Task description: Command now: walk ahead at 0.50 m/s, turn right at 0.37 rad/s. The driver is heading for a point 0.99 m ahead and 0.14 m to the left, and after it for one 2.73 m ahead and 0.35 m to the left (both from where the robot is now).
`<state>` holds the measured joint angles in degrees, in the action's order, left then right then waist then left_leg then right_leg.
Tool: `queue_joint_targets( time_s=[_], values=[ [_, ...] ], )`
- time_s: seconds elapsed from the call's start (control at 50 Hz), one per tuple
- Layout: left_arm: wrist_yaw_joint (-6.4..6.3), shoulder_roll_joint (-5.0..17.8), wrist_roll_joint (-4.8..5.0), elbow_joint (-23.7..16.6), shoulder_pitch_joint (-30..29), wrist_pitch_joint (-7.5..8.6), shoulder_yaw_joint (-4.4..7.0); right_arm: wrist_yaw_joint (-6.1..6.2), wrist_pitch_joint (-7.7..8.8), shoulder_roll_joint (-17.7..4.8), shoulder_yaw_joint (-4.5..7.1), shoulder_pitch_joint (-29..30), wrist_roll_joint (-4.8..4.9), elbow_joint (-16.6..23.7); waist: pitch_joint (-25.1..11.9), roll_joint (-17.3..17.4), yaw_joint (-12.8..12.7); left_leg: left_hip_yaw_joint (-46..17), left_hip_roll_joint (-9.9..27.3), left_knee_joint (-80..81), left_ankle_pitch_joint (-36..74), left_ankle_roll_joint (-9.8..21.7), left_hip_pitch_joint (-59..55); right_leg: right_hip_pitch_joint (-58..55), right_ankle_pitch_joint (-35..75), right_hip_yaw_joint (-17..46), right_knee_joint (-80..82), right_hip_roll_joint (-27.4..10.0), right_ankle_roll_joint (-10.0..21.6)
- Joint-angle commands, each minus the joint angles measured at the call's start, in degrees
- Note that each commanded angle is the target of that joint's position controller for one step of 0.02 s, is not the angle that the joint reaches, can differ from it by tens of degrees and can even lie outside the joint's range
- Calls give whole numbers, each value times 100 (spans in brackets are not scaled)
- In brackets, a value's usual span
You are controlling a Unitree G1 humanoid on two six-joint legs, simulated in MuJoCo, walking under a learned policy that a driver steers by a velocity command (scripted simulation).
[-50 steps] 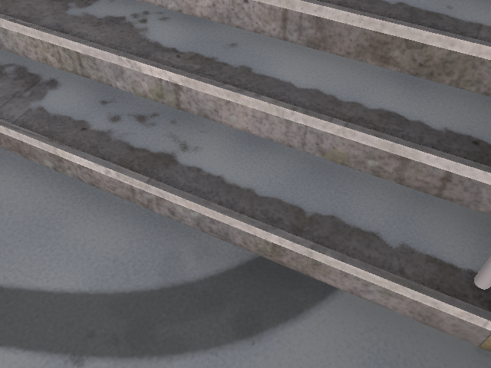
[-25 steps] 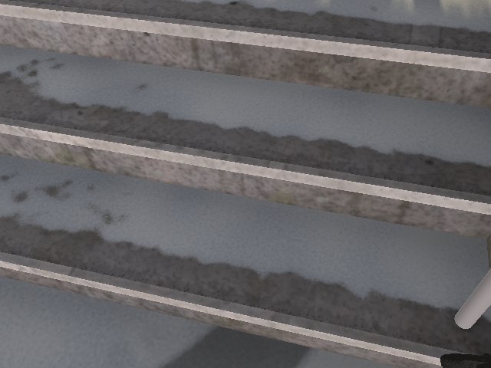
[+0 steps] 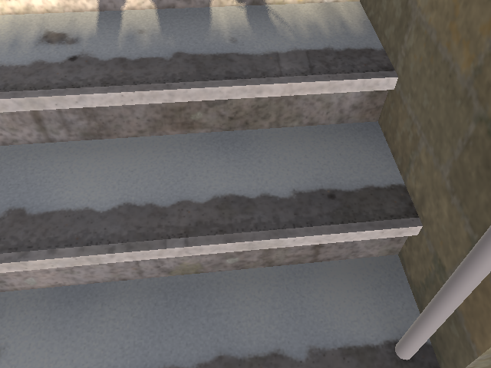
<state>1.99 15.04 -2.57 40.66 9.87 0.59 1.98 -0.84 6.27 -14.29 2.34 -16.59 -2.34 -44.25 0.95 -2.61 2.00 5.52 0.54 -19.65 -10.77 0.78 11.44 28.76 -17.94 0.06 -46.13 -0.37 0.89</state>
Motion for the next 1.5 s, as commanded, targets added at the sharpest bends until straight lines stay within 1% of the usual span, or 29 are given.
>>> queue_joint_targets(
  time_s=[0.02, 0.08, 0.12, 0.14, 0.16, 0.22, 0.4, 0.5, 0.58, 0.62, 0.64, 0.66, 0.68, 0.72, 0.74, 0.76, 0.8, 0.9, 1.0, 1.1, 1.18, 1.22, 1.24, 1.26, 1.28, 1.32, 1.38, 1.44, 1.5],
  values=[
    [27, 130, -3, -435, -133, 113, -34, -49, 80, -814, 203, 162, 71, 338, -431, 1211, -81, -723, 1295, 501, 1710, 790, -24, -859, 279, -307, 995, 166, 56],
    [-112, 124, -119, -83, 884, 240, 4, -12, 20, -625, 130, 210, 236, 334, -836, 779, -622, -343, 1042, -931, 2220, 704, 644, -2642, 625, -380, 1797, 460, 289],
    [-257, 844, -255, -11, 1558, 327, 124, -8, -11, 113, -98, 393, 204, 641, -729, -1172, -758, 201, 225, -3697, -1404, 111, 2545, -3772, 1811, 2515, 3065, -1655, 551],
    [-357, 1398, -113, 104, 1927, 278, 335, 62, -183, -263, -50, -61, 166, 562, -854, -1301, -730, -169, 27, -4840, -2055, 41, 3297, -3773, 2518, 3401, 3096, -2418, 1538],
    [-349, 1004, -59, 60, 1787, 287, 297, 100, -279, -540, 30, 82, -18, 417, -696, -265, -733, -464, 301, -5551, -1821, 27, 3486, -3628, 2076, 2946, 2990, -2141, 1674],
    [-309, 280, 125, 26, 1066, 348, 65, -15, -335, -449, 27, 302, -134, 317, -39, -86, -317, -420, 539, -5466, -732, -123, 3272, -2567, 2465, 1620, 3321, -1256, 1279],
    [-443, 171, 35, 1032, 2633, 546, 97, 198, -619, 520, -179, 2201, -123, 1387, 562, -285, -663, -555, 319, -10512, -2026, 177, 7741, -3492, -67, 2120, 3636, -1805, 1766],
    [-487, 166, 167, 1529, 2403, 513, 24, 216, -622, 650, -427, 3081, -8, 2378, 781, 21, -378, -201, 599, -8608, -1624, 269, 6817, -1982, -599, 1079, 4735, -1250, 1174],
    [-434, 764, 356, 1181, 1865, 471, 100, 82, -746, 939, -493, 1451, 55, 1816, -821, -531, 192, 787, -98, -6468, -1701, 671, 1501, -1412, 7004, -337, 4480, -1165, 1169],
    [-266, 1131, 373, 1165, 1829, 572, 263, 165, -709, 277, -173, 33, 202, 1407, -1715, -1046, 927, 341, -582, -5068, -1955, 834, 530, -2529, 10132, -179, 1943, -1381, 921],
    [-184, 1113, 333, 1026, 1671, 643, 326, 142, -694, -198, 38, -497, 19, 1264, -1930, -844, 1119, -630, -405, -4172, -2500, 977, 117, -2252, 9045, 4, 153, -1114, 734],
    [-28, 385, 399, 495, 1318, 676, 223, 214, -673, -967, 256, -1044, -20, 852, -1761, 1727, 1095, -4019, 1331, -1622, -2506, 1539, -543, 63, 3842, 108, -2435, 188, 330],
    [57, 72, 11, 418, 1428, 687, 237, 272, -718, -1140, 354, -789, 96, 793, -2056, 2001, 781, -6429, 1776, 178, -2887, 1362, -223, 660, 943, 1308, -4766, 798, 443],
    [-73, -694, -109, 40, 1274, 509, 53, 190, -588, -325, 166, 377, 116, 470, -464, 782, -210, -5083, 1756, -147, -3999, 1003, 1309, 1814, 1482, 1091, -6164, 233, 549],
    [286, -130, 118, 188, 650, 483, 50, -146, -194, 37, -103, -613, 40, -54, 392, 1142, 420, -3858, 1116, -722, -2672, 1561, 1632, 3047, 1963, 2146, -6685, 714, 1054],
    [402, -189, 108, 44, 640, 459, -22, -208, -107, 225, -73, -223, -84, -434, -26, 843, -127, -3441, 1238, -684, -1709, 1450, 1546, 3344, 1971, 2082, -7190, 579, 1375],
    [397, -451, 13, 70, 910, 362, -195, -262, -132, 443, -188, 317, -227, -776, -217, 24, -767, -2835, 1291, -372, -1104, 1173, 1864, 3698, 2339, 2003, -6939, 345, 1536],
    [394, -286, 235, 69, 111, 210, -203, -241, 71, 443, -332, -157, -446, -1274, -441, 262, -727, -559, 326, -23, -93, 266, 1772, 4076, 2703, 768, -6952, 245, 1452],
    [206, -613, 149, -159, -1278, 295, -491, -304, -97, 528, -522, -2252, -660, -1993, 20, 613, 21, -1468, 1136, 82, 213, 881, -1360, 7279, 1175, 824, -8183, 183, 1573],
    [311, -931, 44, -1023, -3616, -103, -697, -530, -245, 658, -716, -2631, -499, -2182, 87, 835, 356, -1159, 1355, 1725, 1477, 1177, 360, 4745, 1076, -815, -5104, -460, 1223],
    [506, -440, 72, -758, -2464, -320, -501, -644, 153, -906, -380, -2072, 104, -2070, -431, 1610, -757, -501, 1699, 629, 9540, 1489, -820, 1954, -109, -1511, -2622, 673, 653],
    [324, -34, 15, -210, -688, -199, -265, -693, 95, -1126, -161, -2022, -161, -2156, -1385, 1464, -1069, -452, 1590, -1327, 10743, 1066, -852, -201, 488, -923, -1658, 687, 1005],
    [265, 150, 215, 352, 502, -182, -258, -771, 103, -411, -268, -2548, -518, -2120, -2796, 360, -997, -1034, 1125, -2718, 8701, 847, 1150, -2927, 788, 1205, -1042, 22, 1797],
    [229, 272, -55, 981, 2103, -220, -174, -825, -75, -137, -229, -2118, -407, -2095, -2840, -613, -1648, -1413, 45, -4557, 2938, 697, 2850, -4087, 46, 3451, 773, -807, 2245],
    [125, 223, -208, 1206, 2787, -83, -142, -890, -115, -19, -95, -1375, -57, -2068, -1806, -780, -1711, -2258, -546, -7634, 1662, 595, 3682, -2827, -1120, 4876, 1851, -1161, 2382],
    [44, -202, 96, 1428, 1673, 265, -142, -543, -1, 277, -58, -327, -24, -1632, -814, 8, -1036, -2172, -320, -9441, 1426, 843, 4900, -1532, -973, 4058, 1865, -1223, 2269],
    [272, -1467, -93, 1976, 576, 318, -545, -290, -312, 617, -227, 132, -39, -1032, -813, 896, 149, -1824, -53, -9985, 1683, 1553, 5821, -718, 576, 2090, 2173, -994, 1619],
    [251, -1546, -117, 1800, -1, 603, -533, -149, -477, 769, -334, 393, 79, -758, -518, 287, 648, -1049, 437, -9560, 185, 1397, 5565, 275, 1223, 286, 2706, -481, 1081],
    [159, -1092, -450, 2320, 1196, 701, -509, -1, -418, 498, -472, 1937, 227, -51, -409, 94, 137, -960, 475, -9923, -1046, 1484, 6653, -400, 1358, 526, 2985, -645, 1023]
  ],
)
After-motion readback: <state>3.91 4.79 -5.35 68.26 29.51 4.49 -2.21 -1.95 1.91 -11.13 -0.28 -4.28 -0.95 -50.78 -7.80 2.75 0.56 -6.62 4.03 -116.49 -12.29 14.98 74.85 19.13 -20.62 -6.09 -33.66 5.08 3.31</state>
